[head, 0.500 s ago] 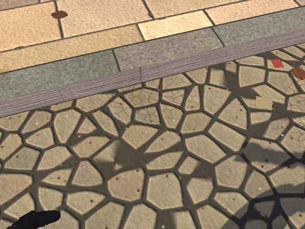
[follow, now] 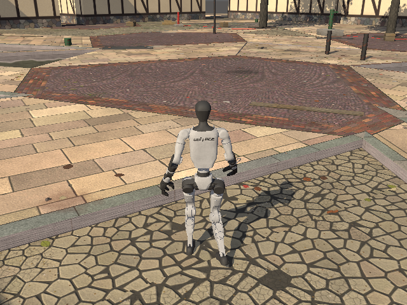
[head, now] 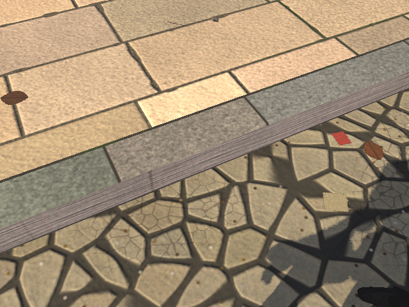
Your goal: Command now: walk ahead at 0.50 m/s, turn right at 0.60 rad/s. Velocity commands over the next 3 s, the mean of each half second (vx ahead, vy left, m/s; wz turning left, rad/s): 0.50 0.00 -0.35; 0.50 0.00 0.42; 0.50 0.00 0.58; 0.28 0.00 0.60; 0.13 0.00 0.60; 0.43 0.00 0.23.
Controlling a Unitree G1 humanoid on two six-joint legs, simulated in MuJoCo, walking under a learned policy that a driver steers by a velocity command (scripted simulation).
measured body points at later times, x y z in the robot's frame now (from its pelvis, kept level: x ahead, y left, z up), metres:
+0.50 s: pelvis +0.26 -0.04 +0.00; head +0.31 -0.05 +0.44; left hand +0.56 +0.13 -0.06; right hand +0.17 -0.30 -0.14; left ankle +0.09 +0.12 -0.69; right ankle +0.35 -0.15 -0.73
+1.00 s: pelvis +0.53 -0.02 -0.01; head +0.57 +0.00 +0.44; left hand +0.55 +0.26 -0.15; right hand +0.72 -0.27 -0.11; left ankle +0.60 +0.05 -0.73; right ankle +0.38 -0.17 -0.66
